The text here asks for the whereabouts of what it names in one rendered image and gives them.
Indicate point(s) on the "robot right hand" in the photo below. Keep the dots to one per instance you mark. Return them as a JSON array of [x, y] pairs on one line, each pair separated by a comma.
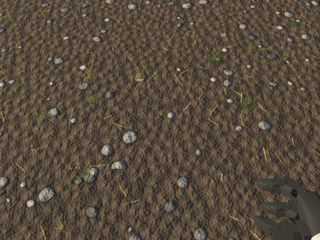
[[304, 215]]

